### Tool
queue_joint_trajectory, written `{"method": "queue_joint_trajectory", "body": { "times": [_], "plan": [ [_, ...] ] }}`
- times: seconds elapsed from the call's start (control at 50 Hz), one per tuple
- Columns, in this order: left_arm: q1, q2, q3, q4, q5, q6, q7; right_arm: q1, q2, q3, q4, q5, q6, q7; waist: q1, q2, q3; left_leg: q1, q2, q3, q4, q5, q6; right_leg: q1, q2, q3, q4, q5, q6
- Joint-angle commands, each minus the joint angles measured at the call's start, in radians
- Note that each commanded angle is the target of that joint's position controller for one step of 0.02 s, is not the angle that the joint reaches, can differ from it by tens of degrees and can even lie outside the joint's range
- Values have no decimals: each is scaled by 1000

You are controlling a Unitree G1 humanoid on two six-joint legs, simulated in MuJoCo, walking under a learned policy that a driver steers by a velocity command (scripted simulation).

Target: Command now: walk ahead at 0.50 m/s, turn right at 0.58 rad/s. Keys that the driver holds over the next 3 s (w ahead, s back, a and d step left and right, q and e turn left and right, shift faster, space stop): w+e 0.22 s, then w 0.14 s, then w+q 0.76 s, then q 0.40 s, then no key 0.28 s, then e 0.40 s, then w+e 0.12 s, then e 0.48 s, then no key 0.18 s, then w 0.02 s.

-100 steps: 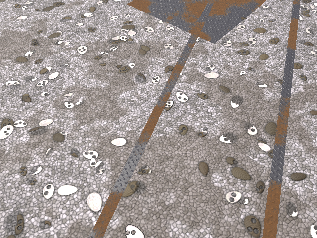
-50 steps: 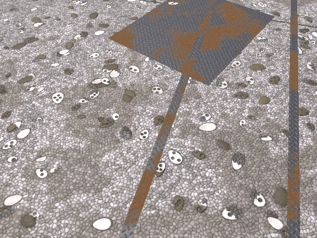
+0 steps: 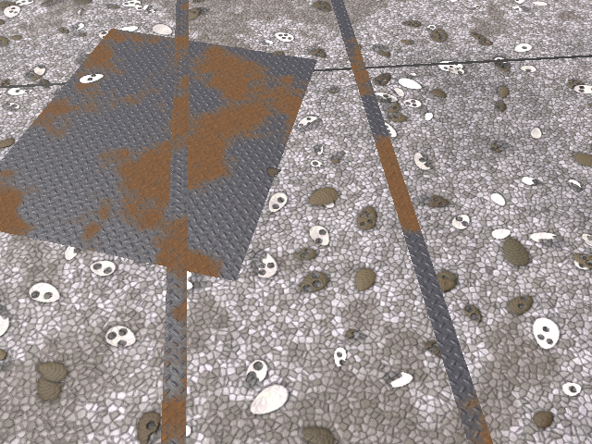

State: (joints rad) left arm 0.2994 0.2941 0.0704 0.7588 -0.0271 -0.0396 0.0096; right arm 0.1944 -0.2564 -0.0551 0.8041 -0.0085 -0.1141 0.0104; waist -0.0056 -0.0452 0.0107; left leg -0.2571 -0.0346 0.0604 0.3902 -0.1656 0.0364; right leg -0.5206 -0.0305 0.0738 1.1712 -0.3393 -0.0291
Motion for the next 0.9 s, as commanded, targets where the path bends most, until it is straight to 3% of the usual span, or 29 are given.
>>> {"method": "queue_joint_trajectory", "body": {
  "times": [0.02,0.08,0.16,0.26,0.28,0.32,0.34,0.36,0.38,0.4,0.42,0.44,0.46,0.48,0.5,0.56,0.62,0.72,0.82,0.88,0.9],
  "plan": [
    [0,36,14,-91,0,1,-5,7,-116,-30,-32,3,-19,1,0,130,-10,131,287,-223,-228,148,159,-182,-95,37,-11,81,10],
    [-54,32,11,-126,3,2,-9,26,-145,-41,-13,3,-17,-2,-7,107,-4,164,294,-130,-239,266,167,-235,-100,38,-119,190,22],
    [-168,17,1,-164,3,-9,-33,48,-170,-43,2,7,-1,-9,-48,101,20,196,268,-3,-234,293,133,-199,-86,-20,-341,368,12],
    [-305,6,-8,-237,1,-9,-62,130,-205,-48,38,28,27,-10,-87,99,70,301,318,42,-198,319,116,-181,-54,-89,-499,293,-23],
    [-307,12,-6,-246,2,-10,-65,136,-213,-50,45,33,33,-9,-76,105,70,321,328,48,-173,384,112,-157,-37,-103,-521,239,-39],
    [-246,47,12,-243,11,-9,-64,128,-243,-56,50,40,42,-12,-17,143,16,343,331,77,-46,695,98,-13,27,-148,-557,141,-80],
    [-122,83,34,-210,14,-8,-61,114,-249,-54,52,42,49,-16,63,139,-53,321,307,109,108,812,79,164,69,-170,-624,182,-109],
    [40,141,65,-161,14,-5,-47,121,-222,-42,50,36,48,-20,137,111,-143,179,268,135,315,744,47,442,75,-140,-648,259,-139],
    [172,241,87,-137,22,2,-25,149,-130,-9,15,2,36,-14,152,-82,-267,-176,183,146,685,218,-2,805,-180,225,-637,290,-231],
    [153,257,75,-152,22,-8,-27,216,-86,14,18,18,7,1,92,-204,-431,-404,34,-34,958,-423,-24,944,-392,700,-806,229,-379],
    [130,169,50,-149,29,-17,-37,123,-188,-17,11,59,-6,11,134,-63,-359,-483,89,-145,1012,-378,-12,866,-365,582,-828,231,-323],
    [81,139,39,-141,31,-24,-38,52,-179,-15,-15,75,-8,14,113,-52,-212,-500,126,-130,972,-306,-1,711,-320,389,-833,295,-277],
    [14,110,30,-133,27,-31,-42,36,-157,-13,-9,59,-2,7,65,11,-134,-463,169,-126,887,-231,-4,567,-267,273,-858,345,-236],
    [-35,72,20,-133,28,-40,-44,47,-160,-21,2,43,12,3,32,-12,-92,-415,193,-134,830,-179,-10,473,-231,192,-892,374,-215],
    [-63,60,17,-130,31,-49,-44,89,-147,-22,19,42,30,3,2,-29,-77,-356,202,-143,814,-132,-16,406,-213,140,-936,363,-204],
    [-70,68,25,-96,42,-78,-37,108,-107,-22,30,43,63,-5,-22,-17,-33,-363,186,-164,766,-32,-38,343,-205,32,-1014,418,-203],
    [-39,68,27,-60,50,-82,-20,40,-96,-25,9,38,64,-8,-3,-10,9,-460,162,-201,642,108,-50,388,-195,-58,-1035,446,-179],
    [-16,92,32,-22,40,-76,-2,-84,-61,-12,-33,28,54,18,44,-1,59,-465,139,-130,385,291,-36,458,-195,-173,-1058,439,-138],
    [45,119,44,28,21,-43,9,-200,-47,-1,-115,27,51,50,84,4,96,-533,122,-50,269,164,9,635,-254,-223,-975,578,-125],
    [11,160,53,23,15,-21,21,-146,-83,-19,-139,32,57,62,26,-49,19,-368,39,45,257,13,64,662,-254,-266,-806,1021,-90],
    [-2,174,55,20,13,-13,26,-60,-114,-35,-127,34,60,60,-26,-65,-36,-247,-2,68,258,-26,90,648,-244,-277,-678,1153,-76]
  ]
}}
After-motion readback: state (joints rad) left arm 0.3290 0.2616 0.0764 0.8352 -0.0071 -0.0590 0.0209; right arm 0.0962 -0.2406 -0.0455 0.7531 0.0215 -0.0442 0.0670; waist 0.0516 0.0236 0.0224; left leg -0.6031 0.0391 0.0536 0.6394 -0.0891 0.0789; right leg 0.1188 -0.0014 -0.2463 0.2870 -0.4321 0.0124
